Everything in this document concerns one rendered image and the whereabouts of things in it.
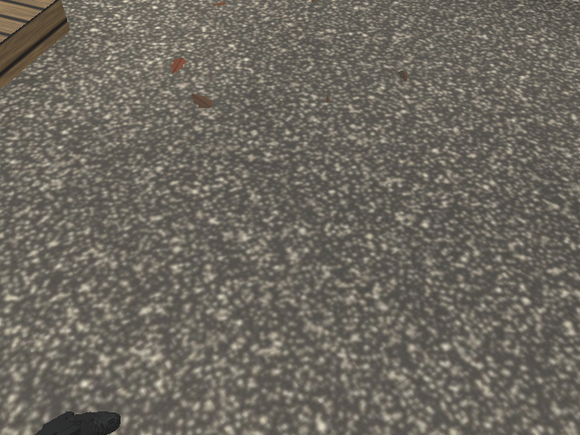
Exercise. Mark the robot left hand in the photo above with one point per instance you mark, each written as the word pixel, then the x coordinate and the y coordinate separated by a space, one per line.
pixel 88 423

